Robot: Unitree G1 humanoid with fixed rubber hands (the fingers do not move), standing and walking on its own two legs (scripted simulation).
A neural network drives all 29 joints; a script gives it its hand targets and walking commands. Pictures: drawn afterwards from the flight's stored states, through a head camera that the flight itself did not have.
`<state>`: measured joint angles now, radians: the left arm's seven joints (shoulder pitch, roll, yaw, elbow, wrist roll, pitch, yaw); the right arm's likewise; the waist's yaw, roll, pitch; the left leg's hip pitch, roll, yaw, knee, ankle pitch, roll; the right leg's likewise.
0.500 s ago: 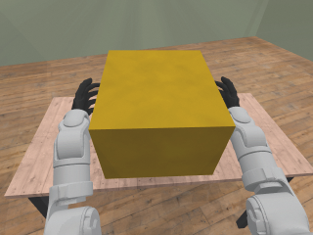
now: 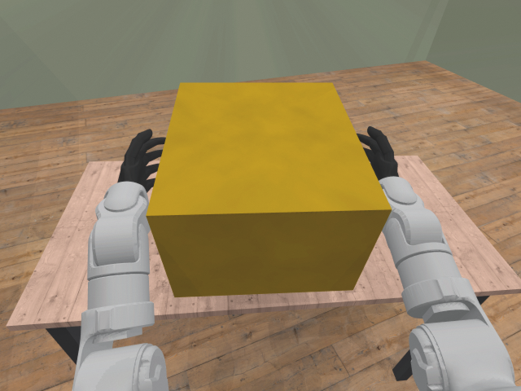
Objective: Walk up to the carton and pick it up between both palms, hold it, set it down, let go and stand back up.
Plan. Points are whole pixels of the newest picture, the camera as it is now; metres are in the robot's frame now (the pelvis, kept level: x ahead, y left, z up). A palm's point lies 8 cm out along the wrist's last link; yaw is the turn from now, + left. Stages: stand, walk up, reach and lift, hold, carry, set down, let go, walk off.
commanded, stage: hold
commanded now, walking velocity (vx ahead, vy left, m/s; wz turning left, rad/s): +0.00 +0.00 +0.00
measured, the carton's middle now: (261, 179) +0.40 +0.00 +0.15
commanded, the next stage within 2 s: set down in 0.72 s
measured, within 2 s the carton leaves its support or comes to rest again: neither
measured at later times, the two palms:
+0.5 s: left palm (135, 183) +0.35 +0.19 +0.18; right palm (382, 179) +0.36 -0.18 +0.19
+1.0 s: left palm (133, 170) +0.36 +0.19 +0.20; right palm (381, 175) +0.37 -0.18 +0.19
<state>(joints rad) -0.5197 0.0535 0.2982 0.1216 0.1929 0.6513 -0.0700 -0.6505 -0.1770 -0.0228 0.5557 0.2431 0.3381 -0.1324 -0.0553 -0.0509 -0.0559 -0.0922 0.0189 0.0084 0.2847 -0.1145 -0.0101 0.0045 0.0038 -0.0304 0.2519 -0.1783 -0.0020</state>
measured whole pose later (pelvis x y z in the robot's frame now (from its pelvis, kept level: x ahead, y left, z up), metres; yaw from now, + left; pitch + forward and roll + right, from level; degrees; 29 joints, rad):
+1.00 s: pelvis +0.00 +0.00 +0.00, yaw +0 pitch -6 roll +0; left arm -0.60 0.05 0.36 0.27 0.24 0.47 -0.14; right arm -0.65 -0.11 -0.14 0.62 0.07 0.19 -0.10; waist -0.04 -0.06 -0.04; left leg -0.05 0.01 0.01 0.27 -0.11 0.00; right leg 0.03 0.00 -0.03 0.26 -0.19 0.00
